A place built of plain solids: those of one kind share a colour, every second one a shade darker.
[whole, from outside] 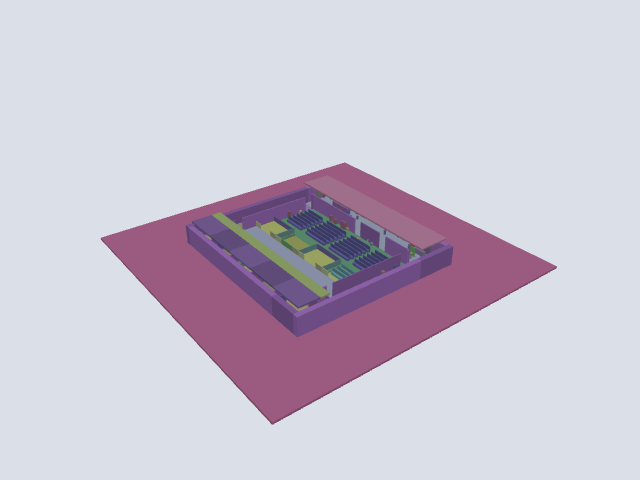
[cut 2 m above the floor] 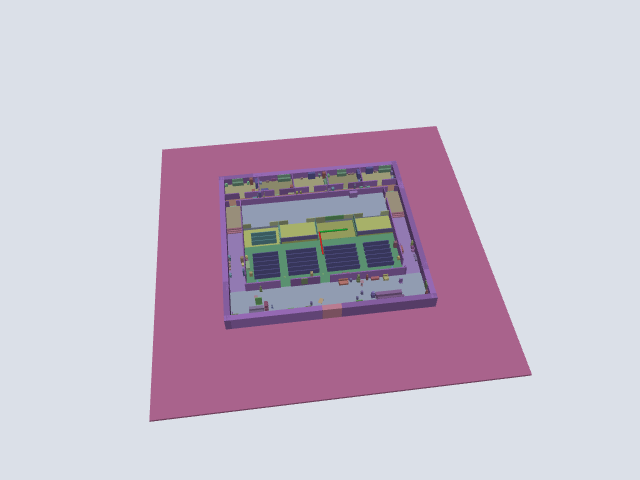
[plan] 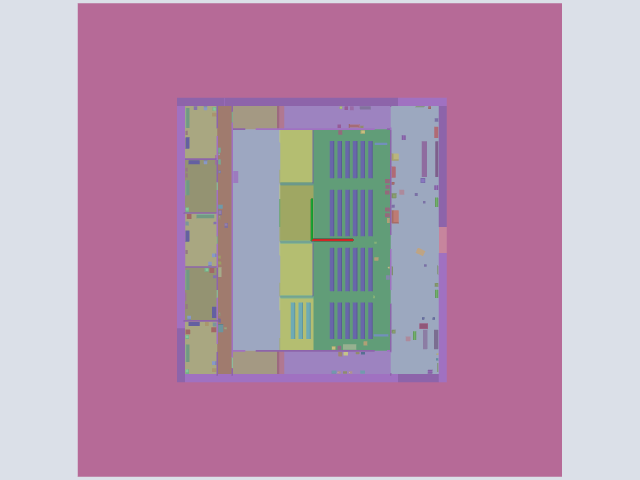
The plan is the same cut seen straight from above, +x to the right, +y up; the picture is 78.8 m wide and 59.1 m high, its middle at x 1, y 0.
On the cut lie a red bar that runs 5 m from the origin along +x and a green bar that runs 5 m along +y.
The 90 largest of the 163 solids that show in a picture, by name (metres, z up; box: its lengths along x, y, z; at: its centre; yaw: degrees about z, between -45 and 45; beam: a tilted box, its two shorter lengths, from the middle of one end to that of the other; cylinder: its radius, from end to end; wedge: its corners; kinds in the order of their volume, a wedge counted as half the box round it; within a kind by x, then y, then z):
{
 "ground_under_all_1": {"box": [59.64, 58.32, 0.4], "at": [0.99, 0.0, -0.75]},
 "wall_1": {"box": [1.0, 8.44, 3.73], "at": [-16.11, -13.28, 1.26]},
 "wall_2": {"box": [1.0, 8.44, 3.73], "at": [-16.11, -6.64, 1.26]},
 "wall_3": {"box": [1.0, 8.44, 3.73], "at": [-16.11, 0.0, 1.26]},
 "wall_4": {"box": [1.0, 8.44, 3.73], "at": [-16.11, 6.64, 1.26]},
 "wall_5": {"box": [1.0, 8.44, 3.73], "at": [-16.11, 13.28, 1.26]},
 "wall_6": {"box": [5.85, 1.0, 3.73], "at": [-13.68, -17.0, 1.26]},
 "wall_7": {"box": [4.25, 0.2, 3.73], "at": [-13.68, -9.96, 1.26]},
 "wall_8": {"box": [4.25, 0.2, 3.73], "at": [-13.68, -3.32, 1.26]},
 "wall_9": {"box": [4.25, 0.2, 3.73], "at": [-13.68, 3.32, 1.26]},
 "wall_10": {"box": [4.25, 0.2, 3.73], "at": [-13.68, 9.96, 1.26]},
 "wall_11": {"box": [5.85, 1.0, 3.73], "at": [-13.68, 17.0, 1.26]},
 "wall_12": {"box": [0.2, 2.95, 3.73], "at": [-11.65, -15.23, 1.26]},
 "wall_13": {"box": [0.2, 2.95, 3.73], "at": [-11.65, -15.23, 1.26]},
 "wall_14": {"box": [0.2, 2.95, 3.73], "at": [-11.65, -11.33, 1.26]},
 "wall_15": {"box": [0.2, 5.69, 3.73], "at": [-11.65, -9.96, 1.26]},
 "wall_16": {"box": [0.2, 2.95, 3.73], "at": [-11.65, -8.59, 1.26]},
 "wall_17": {"box": [0.2, 2.95, 3.73], "at": [-11.65, -4.69, 1.26]},
 "wall_18": {"box": [0.2, 2.95, 3.73], "at": [-11.65, -1.95, 1.26]},
 "wall_19": {"box": [0.2, 5.69, 3.73], "at": [-11.65, 3.32, 1.26]},
 "wall_20": {"box": [0.2, 2.95, 3.73], "at": [-11.65, 4.69, 1.26]},
 "wall_21": {"box": [0.2, 2.95, 3.73], "at": [-11.65, 8.59, 1.26]},
 "wall_22": {"box": [0.2, 2.95, 3.73], "at": [-11.65, 11.33, 1.26]},
 "wall_23": {"box": [0.2, 2.95, 3.73], "at": [-11.65, 15.23, 1.26]},
 "wall_24": {"box": [0.2, 2.95, 3.73], "at": [-11.65, 15.23, 1.26]},
 "wall_25": {"box": [3.65, 1.0, 3.73], "at": [-10.73, -17.0, 1.26]},
 "wall_26": {"box": [0.2, 28.95, 3.73], "at": [-9.8, 0.0, 1.26]},
 "wall_27": {"box": [0.2, 27.5, 3.73], "at": [-9.8, 0.0, 1.26]},
 "wall_28": {"box": [21.31, 1.0, 3.73], "at": [-0.05, -17.0, 1.26]},
 "wall_29": {"box": [21.31, 1.0, 3.73], "at": [-0.05, 17.0, 1.26]},
 "wall_30": {"box": [14.67, 0.2, 3.73], "at": [0.42, -13.65, 1.26]},
 "wall_31": {"box": [14.67, 0.2, 3.73], "at": [0.42, 13.65, 1.26]},
 "wall_32": {"box": [0.2, 6.0, 3.73], "at": [9.71, -10.85, 1.26]},
 "wall_33": {"box": [0.2, 5.9, 3.73], "at": [9.71, -10.8, 1.26]},
 "wall_34": {"box": [0.2, 5.05, 3.73], "at": [9.71, -3.62, 1.26]},
 "wall_35": {"box": [0.2, 5.05, 3.73], "at": [9.71, -3.62, 1.26]},
 "wall_36": {"box": [0.2, 13.15, 3.73], "at": [9.71, 7.18, 1.26]},
 "wall_37": {"box": [0.2, 13.25, 3.73], "at": [9.71, 7.22, 1.26]},
 "wall_38": {"box": [7.8, 1.0, 3.73], "at": [12.71, -17.0, 1.26]},
 "wall_39": {"box": [7.8, 1.0, 3.73], "at": [12.71, 17.0, 1.26]},
 "wall_40": {"box": [1.0, 15.9, 3.73], "at": [16.11, -9.55, 1.26]},
 "wall_41": {"box": [1.0, 15.9, 3.73], "at": [16.11, 9.55, 1.26]},
 "floor_stage_1": {"box": [5.9, 27.3, 1.12], "at": [-6.86, 0.0, -0.04]},
 "floor_parterre_1": {"box": [9.51, 27.3, 0.6], "at": [4.95, 0.0, -0.3]},
 "floor_dressing_1": {"box": [4.05, 6.64, 1.12], "at": [-13.68, -13.28, -0.04]},
 "floor_dressing_2": {"box": [4.05, 6.64, 1.12], "at": [-13.68, -6.64, -0.04]},
 "floor_dressing_3": {"box": [4.05, 6.64, 1.12], "at": [-13.68, 0.0, -0.04]},
 "floor_dressing_4": {"box": [4.05, 6.64, 1.12], "at": [-13.68, 6.64, -0.04]},
 "floor_dressing_5": {"box": [4.05, 6.64, 1.12], "at": [-13.68, 13.28, -0.04]},
 "floor_foyer_1": {"box": [6.0, 33.2, 0.6], "at": [12.71, 0.0, -0.3]},
 "floor_lift_1": {"box": [4.1, 6.45, 0.6], "at": [-1.85, -10.43, -0.3]},
 "floor_lift_2": {"box": [4.1, 6.35, 1.12], "at": [-1.85, -3.62, -0.04]},
 "floor_lift_3": {"box": [4.1, 6.75, 0.6], "at": [-1.85, 3.33, -0.3]},
 "floor_lift_4": {"box": [4.1, 6.55, 0.89], "at": [-1.85, 10.38, -0.15]},
 "floor_back_corridor_1": {"box": [1.85, 33.2, 1.12], "at": [-10.73, 0.0, -0.04]},
 "ceil_foyer_1": {"box": [6.0, 33.2, 0.3], "at": [12.71, 0.0, 4.55]},
 "floor_promenade_1": {"box": [13.11, 2.95, 0.6], "at": [3.15, -15.12, -0.3]},
 "floor_promenade_2": {"box": [13.11, 2.95, 0.6], "at": [3.15, 15.12, -0.3]},
 "ceil_dressing_1": {"box": [4.05, 6.64, 0.3], "at": [-13.68, -13.28, 3.92]},
 "ceil_dressing_2": {"box": [4.05, 6.64, 0.3], "at": [-13.68, -6.64, 3.92]},
 "ceil_dressing_3": {"box": [4.05, 6.64, 0.3], "at": [-13.68, 0.0, 3.92]},
 "ceil_dressing_4": {"box": [4.05, 6.64, 0.3], "at": [-13.68, 6.64, 3.92]},
 "ceil_dressing_5": {"box": [4.05, 6.64, 0.3], "at": [-13.68, 13.28, 3.92]},
 "floor_walk_1": {"box": [5.5, 2.95, 1.12], "at": [-7.05, -15.12, -0.04]},
 "floor_walk_2": {"box": [5.5, 2.95, 1.12], "at": [-7.05, 15.12, -0.04]},
 "ceil_back_corridor_1": {"box": [1.85, 33.2, 0.3], "at": [-10.73, 0.0, 3.92]},
 "door_leaf_1": {"box": [0.97, 3.2, 3.87], "at": [16.12, 0.0, 1.33]},
 "seats_parterre_1": {"box": [0.44, 5.75, 0.47], "at": [2.42, 3.33, 0.23]},
 "seats_parterre_2": {"box": [0.44, 5.75, 0.47], "at": [3.37, 3.33, 0.23]},
 "seats_parterre_3": {"box": [0.44, 5.75, 0.47], "at": [4.32, 3.33, 0.23]},
 "seats_parterre_4": {"box": [0.44, 5.75, 0.47], "at": [5.27, 3.33, 0.23]},
 "seats_parterre_5": {"box": [0.44, 5.35, 0.47], "at": [6.22, -3.62, 0.23]},
 "seats_parterre_6": {"box": [0.44, 5.75, 0.47], "at": [6.22, 3.33, 0.23]},
 "seats_parterre_7": {"box": [0.44, 5.35, 0.47], "at": [7.17, -3.62, 0.23]},
 "seats_parterre_8": {"box": [0.44, 5.75, 0.47], "at": [7.17, 3.33, 0.23]},
 "bar_foyer_1": {"box": [0.65, 4.4, 1.1], "at": [13.85, 9.95, 0.55]},
 "bar_foyer_2": {"box": [0.4, 4.4, 2.1], "at": [15.38, 9.95, 1.05]},
 "costume_rail_dressing_1": {"box": [0.5, 1.4, 1.66], "at": [-15.32, 0.47, 1.34]},
 "costume_rail_dressing_2": {"box": [0.5, 1.4, 1.66], "at": [-15.32, 11.95, 1.34]},
 "costume_rail_dressing_3": {"box": [1.4, 0.5, 1.66], "at": [-14.51, -10.34, 1.34]},
 "costume_rail_dressing_4": {"box": [1.4, 0.5, 1.66], "at": [-14.51, 9.58, 1.34]},
 "costume_rail_dressing_5": {"box": [0.5, 1.4, 1.66], "at": [-12.04, -8.91, 1.34]},
 "floor_tongue_1": {"box": [4.1, 0.4, 1.12], "at": [-1.86, -7.0, -0.04]},
 "floor_tongue_2": {"box": [4.1, 0.4, 1.12], "at": [-1.86, -0.25, -0.04]},
 "floor_tongue_3": {"box": [4.1, 0.4, 1.12], "at": [-1.86, 6.9, -0.04]},
 "cloakroom_foyer_1": {"box": [0.55, 2.4, 1.0], "at": [13.95, -12.25, 0.5]},
 "cloakroom_foyer_2": {"box": [0.55, 2.4, 1.75], "at": [15.3, -12.25, 0.87]},
 "rail_lift_1": {"box": [0.12, 6.63, 2.17], "at": [0.14, -3.62, 0.48]},
 "rail_lift_2": {"box": [0.12, 6.69, 1.94], "at": [0.14, 10.3, 0.37]},
 "piano_stage_1": {"box": [0.62, 1.5, 1.25], "at": [-9.37, 7.76, 1.14]}
}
